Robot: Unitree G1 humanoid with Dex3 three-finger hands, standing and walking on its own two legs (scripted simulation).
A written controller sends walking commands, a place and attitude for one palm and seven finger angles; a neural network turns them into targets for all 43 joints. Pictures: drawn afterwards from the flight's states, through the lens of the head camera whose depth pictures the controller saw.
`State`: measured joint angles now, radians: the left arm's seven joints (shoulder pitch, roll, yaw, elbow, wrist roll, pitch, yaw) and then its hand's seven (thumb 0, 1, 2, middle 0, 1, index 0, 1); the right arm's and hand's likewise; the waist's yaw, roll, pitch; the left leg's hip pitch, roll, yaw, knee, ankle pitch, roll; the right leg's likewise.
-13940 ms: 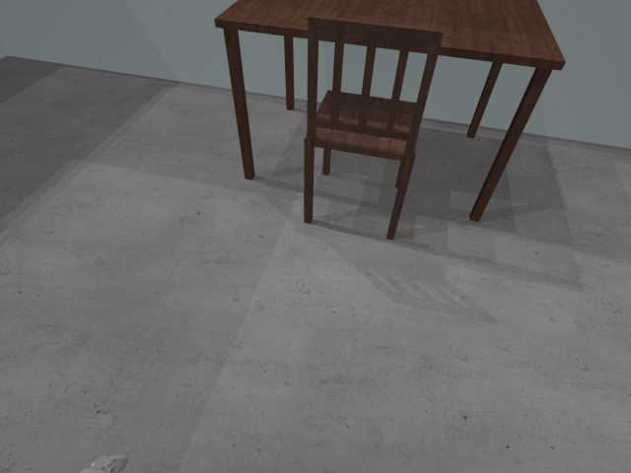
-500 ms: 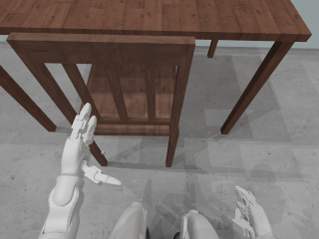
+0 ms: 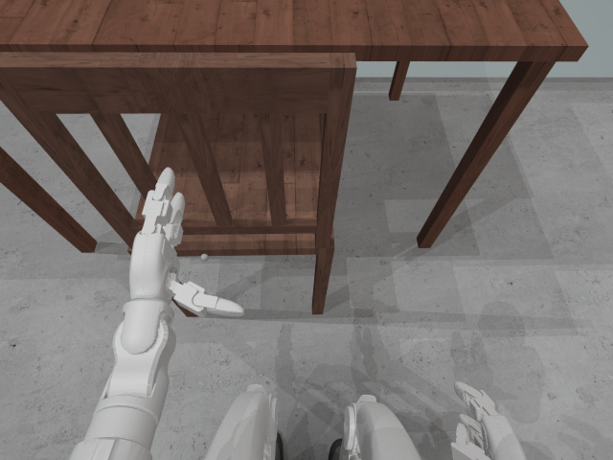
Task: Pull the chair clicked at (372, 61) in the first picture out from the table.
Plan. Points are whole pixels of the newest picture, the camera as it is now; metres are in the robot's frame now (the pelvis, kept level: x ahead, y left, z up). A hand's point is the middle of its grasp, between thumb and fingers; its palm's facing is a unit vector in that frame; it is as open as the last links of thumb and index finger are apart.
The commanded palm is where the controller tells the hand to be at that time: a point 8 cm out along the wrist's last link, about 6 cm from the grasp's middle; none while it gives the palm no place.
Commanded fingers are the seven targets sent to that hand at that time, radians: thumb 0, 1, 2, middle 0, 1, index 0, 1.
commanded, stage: aim the fingers beside a spindle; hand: left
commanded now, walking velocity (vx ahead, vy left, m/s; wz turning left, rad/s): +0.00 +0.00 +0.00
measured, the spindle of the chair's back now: (209, 176) +0.50 +0.17 +0.01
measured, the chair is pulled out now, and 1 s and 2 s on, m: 0.00 0.00 0.00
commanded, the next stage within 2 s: none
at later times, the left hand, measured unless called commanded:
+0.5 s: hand (214, 266) +0.35 +0.14 +0.02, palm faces +0.05 -1.00 -0.02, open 16.9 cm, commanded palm +0.32 +0.20 +0.03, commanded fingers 0.00 -0.50 0.30 -0.06 -0.08 -0.06 -0.08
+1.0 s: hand (211, 263) +0.35 +0.14 +0.02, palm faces +0.04 -1.00 -0.04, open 16.9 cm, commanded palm +0.32 +0.20 +0.02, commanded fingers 0.00 -0.50 0.30 -0.06 -0.08 -0.06 -0.08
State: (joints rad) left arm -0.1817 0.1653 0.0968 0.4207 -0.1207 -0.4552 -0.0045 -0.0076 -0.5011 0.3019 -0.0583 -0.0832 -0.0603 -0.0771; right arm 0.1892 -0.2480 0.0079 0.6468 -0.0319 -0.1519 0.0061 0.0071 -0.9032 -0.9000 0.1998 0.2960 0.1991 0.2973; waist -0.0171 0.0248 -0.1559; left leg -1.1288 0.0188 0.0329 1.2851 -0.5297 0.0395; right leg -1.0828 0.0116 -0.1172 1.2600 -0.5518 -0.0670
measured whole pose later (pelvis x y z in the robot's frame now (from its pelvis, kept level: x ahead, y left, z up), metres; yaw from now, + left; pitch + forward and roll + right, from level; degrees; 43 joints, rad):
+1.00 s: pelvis +0.00 +0.00 +0.00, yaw +0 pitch +21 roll -2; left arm -0.20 0.15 0.09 0.49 -0.11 -0.48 -0.03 -0.01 -0.50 0.30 -0.06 -0.08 -0.06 -0.08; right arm 0.18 -0.25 0.01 0.64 -0.02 -0.13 0.00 0.01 -0.90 -0.90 0.20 0.30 0.20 0.30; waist -0.01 0.02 -0.16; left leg -1.13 0.02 0.03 1.29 -0.53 0.04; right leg -1.09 0.01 -0.11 1.27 -0.55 -0.07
